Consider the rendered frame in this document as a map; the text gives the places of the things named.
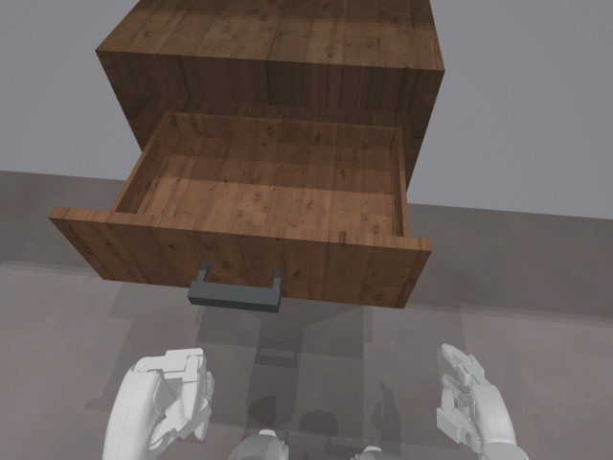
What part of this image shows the drawer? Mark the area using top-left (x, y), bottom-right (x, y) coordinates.
top-left (48, 112), bottom-right (432, 309)

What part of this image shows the robot left thigh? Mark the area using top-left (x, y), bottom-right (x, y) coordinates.
top-left (227, 434), bottom-right (288, 460)

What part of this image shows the left robot hand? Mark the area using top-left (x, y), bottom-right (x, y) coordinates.
top-left (102, 348), bottom-right (215, 460)

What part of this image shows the right robot hand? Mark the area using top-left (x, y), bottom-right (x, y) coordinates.
top-left (437, 343), bottom-right (517, 456)

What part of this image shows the cabinet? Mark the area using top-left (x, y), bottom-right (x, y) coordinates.
top-left (95, 0), bottom-right (445, 193)

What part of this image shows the handle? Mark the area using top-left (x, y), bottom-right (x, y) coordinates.
top-left (187, 263), bottom-right (283, 313)

